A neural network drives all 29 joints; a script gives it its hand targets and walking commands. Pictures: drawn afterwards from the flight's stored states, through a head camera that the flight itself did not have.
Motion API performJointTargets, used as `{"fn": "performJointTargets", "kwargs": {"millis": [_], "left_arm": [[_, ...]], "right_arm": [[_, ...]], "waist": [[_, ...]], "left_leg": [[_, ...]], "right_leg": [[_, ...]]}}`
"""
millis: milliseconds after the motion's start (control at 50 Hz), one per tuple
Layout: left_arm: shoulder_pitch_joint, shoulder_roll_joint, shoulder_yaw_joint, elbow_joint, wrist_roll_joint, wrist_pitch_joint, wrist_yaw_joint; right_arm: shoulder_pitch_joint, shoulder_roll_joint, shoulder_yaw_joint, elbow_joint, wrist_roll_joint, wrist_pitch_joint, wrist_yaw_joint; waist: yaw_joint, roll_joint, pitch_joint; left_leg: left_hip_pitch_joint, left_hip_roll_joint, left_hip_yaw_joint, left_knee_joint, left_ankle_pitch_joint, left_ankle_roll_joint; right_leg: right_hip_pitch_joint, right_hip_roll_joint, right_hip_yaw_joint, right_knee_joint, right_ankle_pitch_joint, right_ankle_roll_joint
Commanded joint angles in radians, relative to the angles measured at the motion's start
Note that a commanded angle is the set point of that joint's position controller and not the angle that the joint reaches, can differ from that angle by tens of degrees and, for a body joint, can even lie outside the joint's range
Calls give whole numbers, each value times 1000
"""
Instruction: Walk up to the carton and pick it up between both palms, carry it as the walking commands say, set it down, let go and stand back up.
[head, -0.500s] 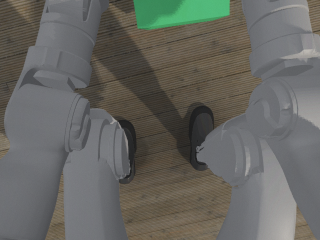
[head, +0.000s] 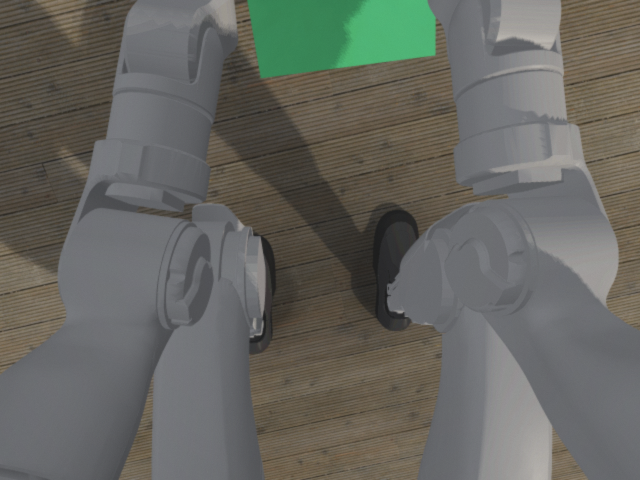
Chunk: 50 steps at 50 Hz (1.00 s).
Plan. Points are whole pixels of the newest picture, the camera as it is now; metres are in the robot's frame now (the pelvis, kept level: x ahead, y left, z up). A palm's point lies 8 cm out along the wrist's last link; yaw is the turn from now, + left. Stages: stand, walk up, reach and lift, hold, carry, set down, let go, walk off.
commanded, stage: reach and lift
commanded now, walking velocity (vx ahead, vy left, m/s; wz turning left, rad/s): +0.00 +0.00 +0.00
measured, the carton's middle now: out of the picture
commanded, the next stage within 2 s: none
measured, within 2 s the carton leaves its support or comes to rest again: neither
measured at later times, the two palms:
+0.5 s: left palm out of the picture +0.54 +0.11 -0.05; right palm out of the picture +0.53 -0.12 -0.05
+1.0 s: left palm out of the picture +0.52 +0.10 +0.04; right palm out of the picture +0.50 -0.13 +0.03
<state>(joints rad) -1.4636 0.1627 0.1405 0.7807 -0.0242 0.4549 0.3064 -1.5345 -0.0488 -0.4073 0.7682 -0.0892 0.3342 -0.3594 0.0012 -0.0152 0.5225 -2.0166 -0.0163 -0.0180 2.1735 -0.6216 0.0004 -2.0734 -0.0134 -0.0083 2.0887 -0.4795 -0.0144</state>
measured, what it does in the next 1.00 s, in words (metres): rises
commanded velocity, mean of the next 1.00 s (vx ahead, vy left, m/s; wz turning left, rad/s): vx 0.00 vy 0.00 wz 0.00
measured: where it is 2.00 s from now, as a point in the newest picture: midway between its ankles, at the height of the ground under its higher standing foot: (324, 301)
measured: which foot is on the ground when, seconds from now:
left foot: down 0.00-1.00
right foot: down 0.00-1.00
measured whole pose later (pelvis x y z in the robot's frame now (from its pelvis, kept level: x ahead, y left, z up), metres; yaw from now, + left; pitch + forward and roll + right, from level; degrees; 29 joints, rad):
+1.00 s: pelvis -0.03 -0.01 +0.09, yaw +1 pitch +17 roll +1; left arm -1.42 0.08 0.20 0.72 0.08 0.55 0.29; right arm -1.30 0.02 -0.39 0.53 -0.09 0.49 -0.41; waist 0.00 -0.02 0.52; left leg -1.64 -0.02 -0.02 1.88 -0.55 0.00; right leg -1.70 0.01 0.01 1.82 -0.42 -0.01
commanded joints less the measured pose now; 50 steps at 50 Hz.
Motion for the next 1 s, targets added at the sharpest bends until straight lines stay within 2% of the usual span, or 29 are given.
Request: {"fn": "performJointTargets", "kwargs": {"millis": [0,20,60,80,100,140,160,180,200,240,280,340,400,420,540,560,660,700,740,760,780,840,860,880,900,920,940,960,980], "left_arm": [[-1008,-1086,-436,-481,-186,-153,-456],[-997,-1102,-479,-516,-204,-141,-450],[-971,-1110,-415,-408,-174,-120,-446],[-998,-1130,-458,-493,-192,-117,-448],[-1032,-1121,-459,-478,-197,-109,-443],[-951,-1148,-415,-420,-169,-97,-435],[-984,-1120,-428,-466,-176,-99,-436],[-929,-1124,-409,-400,-174,-84,-433],[-878,-1159,-385,-317,-155,-76,-437],[-953,-1171,-462,-485,-195,-74,-429],[-910,-1191,-488,-443,-203,-57,-423],[-901,-1168,-434,-425,-171,-52,-420],[-892,-1218,-467,-446,-195,-42,-424],[-859,-1174,-391,-287,-143,-37,-433],[-803,-1228,-451,-380,-180,-40,-433],[-790,-1208,-418,-368,-161,-35,-436],[-723,-1223,-402,-296,-133,-31,-449],[-709,-1225,-410,-323,-135,-31,-451],[-712,-1258,-405,-324,-149,-26,-445],[-696,-1252,-440,-328,-147,-20,-445],[-696,-1245,-388,-286,-121,-16,-444],[-724,-1245,-400,-342,-139,-28,-447],[-751,-1254,-400,-356,-140,-20,-445],[-704,-1287,-425,-331,-163,-10,-443],[-735,-1238,-382,-312,-143,-15,-446],[-690,-1239,-382,-291,-146,-15,-446],[-721,-1252,-328,-251,-104,-17,-450],[-684,-1264,-358,-289,-113,-14,-449],[-671,-1281,-345,-228,-105,-12,-451]], "right_arm": [[-331,1171,437,58,99,65,469],[-404,1165,490,-60,132,61,468],[-443,1134,465,4,138,75,463],[-440,1148,493,-56,143,79,464],[-424,1145,475,-15,130,92,465],[-515,1118,489,-62,150,92,463],[-501,1149,528,-65,160,100,463],[-560,1135,554,-103,182,99,460],[-570,1115,533,-80,153,99,453],[-608,1157,613,-242,201,103,447],[-649,1125,648,-257,225,103,438],[-640,1145,641,-205,220,129,438],[-571,1161,640,-209,206,137,437],[-563,1130,582,-100,169,134,438],[-642,1155,707,-291,241,123,428],[-651,1168,695,-279,226,139,427],[-565,1182,668,-218,199,140,434],[-613,1196,711,-298,244,133,437],[-624,1164,718,-320,239,139,439],[-646,1183,741,-343,258,137,434],[-609,1141,676,-250,210,150,437],[-620,1183,703,-281,244,144,443],[-650,1171,692,-306,233,153,442],[-699,1155,742,-375,260,144,435],[-635,1162,681,-271,235,156,438],[-694,1180,747,-351,277,153,434],[-661,1177,684,-239,241,156,443],[-646,1176,702,-302,257,151,445],[-588,1167,668,-193,222,159,452]], "waist": [[-120,93,-2456],[-117,108,-2545],[-109,102,-2413],[-100,108,-2517],[-166,90,-2466],[-97,122,-2450],[-103,78,-2476],[-44,88,-2483],[-80,50,-2411],[-91,36,-2656],[-62,81,-2633],[-61,22,-2525],[-107,23,-2588],[-84,27,-2391],[-36,40,-2632],[-40,-19,-2599],[-53,-9,-2550],[-5,8,-2613],[-42,-9,-2616],[-21,-2,-2648],[-50,12,-2516],[-1,27,-2555],[-44,-16,-2576],[-45,-14,-2643],[-39,19,-2501],[16,-11,-2554],[5,-36,-2476],[13,32,-2498],[-43,-3,-2452]], "left_leg": [[658,-153,74,-296,415,-34],[738,-150,75,-290,454,-41],[644,-153,97,-307,355,-29],[730,-160,89,-328,394,-32],[678,-155,82,-322,340,-30],[724,-157,95,-353,309,-27],[706,-155,90,-341,311,-13],[720,-166,103,-346,319,-3],[662,-162,86,-348,277,-1],[822,-173,89,-361,393,1],[843,-178,84,-368,394,-1],[817,-173,75,-402,328,13],[859,-176,75,-410,350,7],[675,-172,95,-392,234,5],[866,-177,79,-421,402,17],[845,-180,83,-441,360,28],[828,-181,89,-459,327,16],[886,-179,80,-480,371,21],[930,-178,60,-499,365,30],[977,-173,62,-495,386,30],[914,-172,55,-506,307,27],[953,-167,57,-546,308,25],[954,-164,50,-544,291,34],[1028,-169,41,-558,346,30],[919,-166,49,-559,270,36],[990,-169,59,-574,286,36],[898,-165,40,-580,239,48],[994,-158,46,-597,241,42],[935,-165,45,-597,226,39]], "right_leg": [[973,171,-45,-154,438,-20],[990,175,-47,-153,460,-22],[964,176,-36,-195,370,-18],[1005,175,-51,-190,405,-21],[1000,173,-40,-214,371,-21],[974,174,-55,-220,316,-17],[1023,171,-38,-217,337,-13],[1010,174,-40,-214,319,-5],[985,170,-42,-227,277,-6],[1121,187,-51,-244,388,6],[1114,183,-37,-243,393,-5],[1094,180,-37,-292,328,2],[1158,185,-38,-305,349,-2],[1068,171,-10,-318,254,-2],[1218,177,4,-332,383,15],[1244,185,-16,-347,347,22],[1239,181,-2,-389,322,11],[1261,184,6,-394,350,18],[1257,185,-11,-408,330,23],[1254,182,-10,-402,352,19],[1188,178,-2,-422,264,7],[1257,179,10,-455,274,8],[1279,182,-4,-451,259,14],[1324,180,-15,-467,306,22],[1278,171,23,-477,237,15],[1359,170,24,-502,248,19],[1278,167,13,-488,198,22],[1263,168,16,-508,179,16],[1265,167,0,-520,186,17]]}}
